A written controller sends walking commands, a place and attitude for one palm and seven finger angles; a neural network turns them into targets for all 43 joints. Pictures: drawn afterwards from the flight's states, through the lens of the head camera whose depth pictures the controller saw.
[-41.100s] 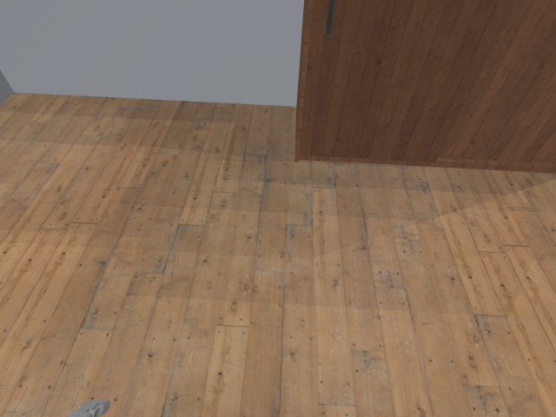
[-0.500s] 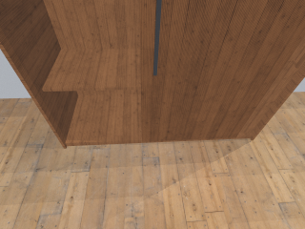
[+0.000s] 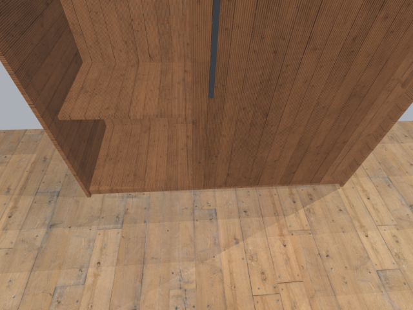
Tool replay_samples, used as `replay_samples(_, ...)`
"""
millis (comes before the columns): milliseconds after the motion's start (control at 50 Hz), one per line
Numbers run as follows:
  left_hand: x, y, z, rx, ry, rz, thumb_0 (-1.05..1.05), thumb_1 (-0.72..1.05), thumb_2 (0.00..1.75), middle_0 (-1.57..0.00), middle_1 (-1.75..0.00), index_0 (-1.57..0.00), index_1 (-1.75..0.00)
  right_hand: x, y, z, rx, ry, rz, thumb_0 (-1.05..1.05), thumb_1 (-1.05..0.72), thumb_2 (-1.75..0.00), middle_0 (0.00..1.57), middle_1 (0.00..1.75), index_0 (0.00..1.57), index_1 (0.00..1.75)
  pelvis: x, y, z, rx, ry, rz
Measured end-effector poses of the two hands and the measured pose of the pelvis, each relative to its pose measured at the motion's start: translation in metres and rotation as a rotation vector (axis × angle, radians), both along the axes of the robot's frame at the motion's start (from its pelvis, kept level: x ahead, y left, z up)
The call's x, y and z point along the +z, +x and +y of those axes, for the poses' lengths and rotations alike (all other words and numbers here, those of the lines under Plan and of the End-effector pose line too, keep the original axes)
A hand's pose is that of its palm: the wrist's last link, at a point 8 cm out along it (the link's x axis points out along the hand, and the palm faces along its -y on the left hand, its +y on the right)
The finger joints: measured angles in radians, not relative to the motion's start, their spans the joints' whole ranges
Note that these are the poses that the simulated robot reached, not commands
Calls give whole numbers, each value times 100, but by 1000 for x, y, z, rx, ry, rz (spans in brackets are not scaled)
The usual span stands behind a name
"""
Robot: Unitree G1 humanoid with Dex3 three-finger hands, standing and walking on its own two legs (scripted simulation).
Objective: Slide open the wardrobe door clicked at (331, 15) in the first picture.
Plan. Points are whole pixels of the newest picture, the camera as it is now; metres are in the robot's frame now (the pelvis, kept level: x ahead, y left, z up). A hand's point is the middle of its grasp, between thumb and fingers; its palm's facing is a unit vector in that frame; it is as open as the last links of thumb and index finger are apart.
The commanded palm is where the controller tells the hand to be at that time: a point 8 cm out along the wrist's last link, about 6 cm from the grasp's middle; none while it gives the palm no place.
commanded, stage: look to check the result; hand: left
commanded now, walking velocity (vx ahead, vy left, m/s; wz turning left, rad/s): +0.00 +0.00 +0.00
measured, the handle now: (213, 48) +0.81 +0.03 +0.10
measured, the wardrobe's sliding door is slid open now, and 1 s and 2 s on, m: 0.57 0.57 0.57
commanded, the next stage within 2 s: stand and wait in 0.02 s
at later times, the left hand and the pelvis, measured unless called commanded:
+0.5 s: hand out of the picture +0.02 +0.17 -0.18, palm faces -0.01 -0.98 -0.19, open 7.4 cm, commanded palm none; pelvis +0.00 +0.00 +0.00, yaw +0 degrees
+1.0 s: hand out of the picture +0.04 +0.18 -0.18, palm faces -0.01 -0.98 -0.22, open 7.4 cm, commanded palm none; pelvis +0.01 -0.01 +0.00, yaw +0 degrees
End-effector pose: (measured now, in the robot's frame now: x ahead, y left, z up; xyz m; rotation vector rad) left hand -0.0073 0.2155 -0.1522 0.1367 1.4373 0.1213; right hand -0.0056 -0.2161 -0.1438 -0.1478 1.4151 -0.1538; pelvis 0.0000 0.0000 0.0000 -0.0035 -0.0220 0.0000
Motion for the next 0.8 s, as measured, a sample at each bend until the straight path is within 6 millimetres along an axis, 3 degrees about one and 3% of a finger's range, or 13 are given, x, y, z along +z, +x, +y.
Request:
replay_samples(500, 3, 23, 8, -21, 24, -41, 0, 91, 90, -20, -30, -20, -29, 2, 11, -12, 9, -16, -11, 1, -91, -89, 20, 30, 20, 30, 1, 3, -3, -3, 0, 2)
replay_samples(800, 6, 33, 13, -25, 39, -61, 0, 91, 90, -20, -30, -20, -29, 6, 27, -26, 26, -37, -37, 1, -91, -89, 20, 30, 20, 30, 2, 7, -7, 1, 0, -1)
